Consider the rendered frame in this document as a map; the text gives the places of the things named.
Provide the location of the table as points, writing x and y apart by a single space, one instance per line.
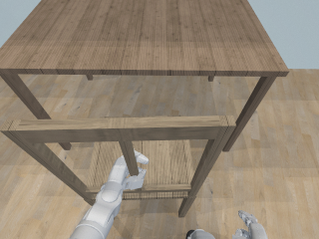
204 38

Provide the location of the robot left forearm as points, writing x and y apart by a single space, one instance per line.
98 220

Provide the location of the left robot hand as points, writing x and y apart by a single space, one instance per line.
120 171

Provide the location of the chair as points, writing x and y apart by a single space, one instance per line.
164 140

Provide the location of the right robot hand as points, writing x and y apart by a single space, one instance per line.
255 229

